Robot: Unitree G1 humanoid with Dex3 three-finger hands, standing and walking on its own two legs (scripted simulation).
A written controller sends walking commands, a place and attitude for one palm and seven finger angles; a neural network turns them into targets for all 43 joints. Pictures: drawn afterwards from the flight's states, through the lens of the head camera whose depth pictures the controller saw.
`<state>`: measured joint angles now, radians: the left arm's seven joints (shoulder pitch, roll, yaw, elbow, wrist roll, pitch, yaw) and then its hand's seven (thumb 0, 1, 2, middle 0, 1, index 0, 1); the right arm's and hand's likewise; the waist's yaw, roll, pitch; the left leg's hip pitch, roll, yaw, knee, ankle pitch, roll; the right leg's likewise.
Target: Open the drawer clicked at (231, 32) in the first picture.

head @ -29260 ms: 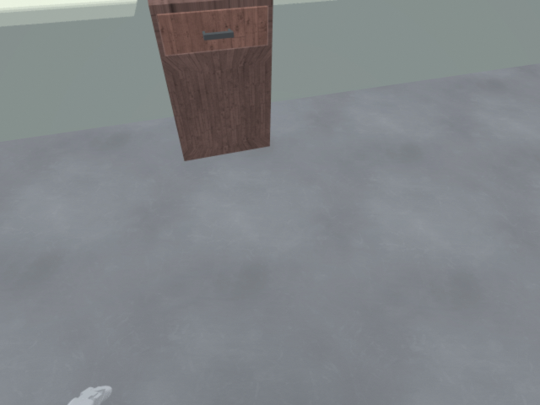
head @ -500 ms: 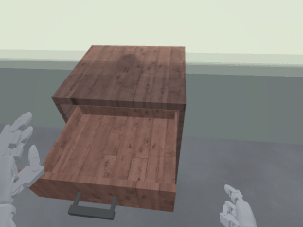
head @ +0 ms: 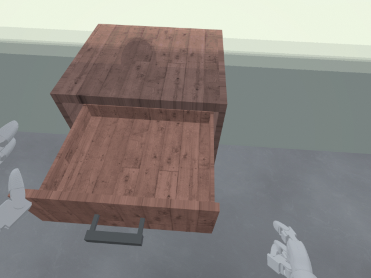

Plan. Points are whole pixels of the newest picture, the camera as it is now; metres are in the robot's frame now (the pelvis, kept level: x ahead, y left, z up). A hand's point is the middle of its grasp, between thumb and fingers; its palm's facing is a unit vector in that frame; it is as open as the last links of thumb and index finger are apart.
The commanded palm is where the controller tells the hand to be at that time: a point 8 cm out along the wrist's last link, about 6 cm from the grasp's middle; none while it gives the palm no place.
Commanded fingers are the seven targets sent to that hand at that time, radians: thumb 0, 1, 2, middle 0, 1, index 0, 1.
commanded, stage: step back with the hand held close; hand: left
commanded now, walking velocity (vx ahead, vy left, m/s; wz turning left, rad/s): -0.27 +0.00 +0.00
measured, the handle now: (116, 229) +0.24 +0.18 -0.08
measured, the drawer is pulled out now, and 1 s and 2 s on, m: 0.30 0.30 0.30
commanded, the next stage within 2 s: stop stepping back and stand still in 0.82 s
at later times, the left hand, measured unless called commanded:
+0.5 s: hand (21, 251) +0.13 +0.21 +0.17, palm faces +0.37 -0.78 -0.51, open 7.4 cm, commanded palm +0.06 +0.25 +0.18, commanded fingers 0.00 0.90 0.90 -0.20 -0.30 -0.20 -0.30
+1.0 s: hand out of the picture +0.00 +0.18 +0.19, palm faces +0.40 -0.81 -0.42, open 7.4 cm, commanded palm -0.05 +0.22 +0.18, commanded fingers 0.00 0.90 0.90 -0.20 -0.30 -0.20 -0.30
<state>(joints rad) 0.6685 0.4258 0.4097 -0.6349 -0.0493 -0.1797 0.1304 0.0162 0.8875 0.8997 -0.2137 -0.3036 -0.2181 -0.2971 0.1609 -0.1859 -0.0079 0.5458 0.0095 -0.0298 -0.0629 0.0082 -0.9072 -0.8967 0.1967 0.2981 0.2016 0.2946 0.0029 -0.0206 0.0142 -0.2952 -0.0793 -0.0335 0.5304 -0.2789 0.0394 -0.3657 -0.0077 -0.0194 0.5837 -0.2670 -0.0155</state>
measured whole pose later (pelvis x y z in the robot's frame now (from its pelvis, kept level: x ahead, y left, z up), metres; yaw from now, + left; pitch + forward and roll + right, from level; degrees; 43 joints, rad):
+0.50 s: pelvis -0.06 -0.03 -0.01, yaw +1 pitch +3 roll +0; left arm 0.64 0.41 0.43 -0.65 -0.06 -0.21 0.14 0.02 0.89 0.90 -0.21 -0.30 -0.22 -0.30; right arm 0.15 -0.18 -0.01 0.59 0.00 -0.08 -0.06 0.01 -0.91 -0.90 0.20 0.30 0.20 0.29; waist 0.00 0.00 0.02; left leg -0.39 0.05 -0.02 0.62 -0.30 -0.04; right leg -0.38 0.03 -0.05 0.61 -0.30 -0.04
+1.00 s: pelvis -0.19 -0.05 +0.00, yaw -1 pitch +2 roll +0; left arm 0.62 0.37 0.41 -0.66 -0.07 -0.22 0.16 0.02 0.89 0.90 -0.21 -0.30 -0.21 -0.30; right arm 0.16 -0.14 0.00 0.62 0.00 -0.12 -0.02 0.01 -0.91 -0.90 0.20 0.30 0.20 0.29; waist 0.02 -0.02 0.01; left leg -0.36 0.10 0.05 0.54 -0.21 -0.05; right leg -0.42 0.02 -0.02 0.91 -0.46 0.03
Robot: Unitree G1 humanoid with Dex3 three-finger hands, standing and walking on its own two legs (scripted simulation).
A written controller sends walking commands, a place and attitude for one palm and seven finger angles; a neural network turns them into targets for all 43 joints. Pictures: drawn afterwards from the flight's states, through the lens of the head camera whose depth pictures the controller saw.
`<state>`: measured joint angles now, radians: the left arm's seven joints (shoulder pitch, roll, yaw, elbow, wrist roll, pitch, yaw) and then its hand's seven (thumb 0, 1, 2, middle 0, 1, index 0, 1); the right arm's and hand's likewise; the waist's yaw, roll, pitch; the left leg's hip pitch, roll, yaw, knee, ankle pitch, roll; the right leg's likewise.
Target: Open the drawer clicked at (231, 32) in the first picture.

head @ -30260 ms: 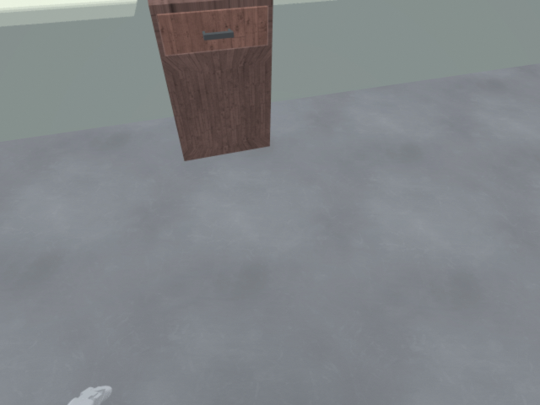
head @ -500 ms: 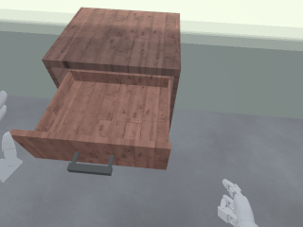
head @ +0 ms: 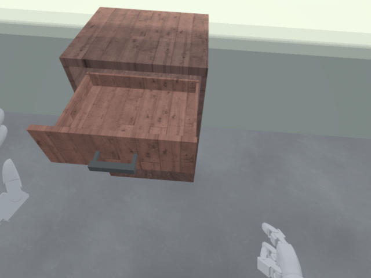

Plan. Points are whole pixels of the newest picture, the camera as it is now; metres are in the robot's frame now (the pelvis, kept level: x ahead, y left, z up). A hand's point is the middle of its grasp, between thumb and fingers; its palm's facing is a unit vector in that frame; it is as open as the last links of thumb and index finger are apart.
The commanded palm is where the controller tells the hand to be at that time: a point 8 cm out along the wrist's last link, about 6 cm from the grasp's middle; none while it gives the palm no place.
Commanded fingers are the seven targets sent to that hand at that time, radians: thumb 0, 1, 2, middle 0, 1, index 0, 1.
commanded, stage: stop stepping back and stand still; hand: left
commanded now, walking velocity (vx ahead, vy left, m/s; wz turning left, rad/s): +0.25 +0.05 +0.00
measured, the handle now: (114, 161) +0.42 +0.24 -0.08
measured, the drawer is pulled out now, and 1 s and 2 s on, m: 0.30 0.30 0.30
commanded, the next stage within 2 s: let the arm hang, fingers relaxed in 0.64 s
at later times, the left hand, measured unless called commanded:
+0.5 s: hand (36, 266) +0.11 +0.20 +0.17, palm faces +0.32 -0.80 -0.50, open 7.4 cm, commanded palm +0.05 +0.24 +0.18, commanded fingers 0.00 0.90 0.90 -0.20 -0.30 -0.20 -0.30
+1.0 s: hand out of the picture +0.04 +0.13 -0.15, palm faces +0.02 -0.98 -0.19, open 7.4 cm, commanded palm none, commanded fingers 0.00 0.90 0.90 -0.20 -0.30 -0.20 -0.30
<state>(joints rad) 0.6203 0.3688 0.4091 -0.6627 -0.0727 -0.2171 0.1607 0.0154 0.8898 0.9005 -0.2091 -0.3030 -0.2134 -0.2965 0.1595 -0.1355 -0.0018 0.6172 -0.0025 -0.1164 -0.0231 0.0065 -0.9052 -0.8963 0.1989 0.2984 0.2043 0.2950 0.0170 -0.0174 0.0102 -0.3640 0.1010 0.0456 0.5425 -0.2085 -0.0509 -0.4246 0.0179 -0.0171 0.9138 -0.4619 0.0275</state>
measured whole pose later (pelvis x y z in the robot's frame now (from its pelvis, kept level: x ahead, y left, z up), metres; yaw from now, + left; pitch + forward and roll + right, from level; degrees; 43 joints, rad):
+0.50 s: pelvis -0.07 -0.04 +0.01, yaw +1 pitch +1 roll +2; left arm 0.70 0.41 0.37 -0.59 -0.03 -0.23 0.15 0.01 0.89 0.90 -0.21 -0.30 -0.22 -0.30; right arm 0.25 -0.25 -0.05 0.61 0.02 -0.12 -0.06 0.01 -0.91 -0.90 0.19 0.30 0.20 0.29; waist -0.04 -0.04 0.00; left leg -0.20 0.00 0.06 0.47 -0.28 0.00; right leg -0.30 -0.01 -0.08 0.54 -0.26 -0.03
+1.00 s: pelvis -0.05 -0.04 +0.00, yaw +4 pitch +0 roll +1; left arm 0.28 0.16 -0.01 0.66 0.03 0.06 0.01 0.01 0.91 0.90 -0.20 -0.30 -0.20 -0.29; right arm 0.21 -0.18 0.01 0.83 -0.02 0.01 0.00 0.00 -0.91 -0.90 0.20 0.30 0.21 0.29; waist -0.04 -0.02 0.06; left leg -0.24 -0.03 0.00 0.60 -0.36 0.01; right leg -0.29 0.02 0.00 0.64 -0.34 -0.04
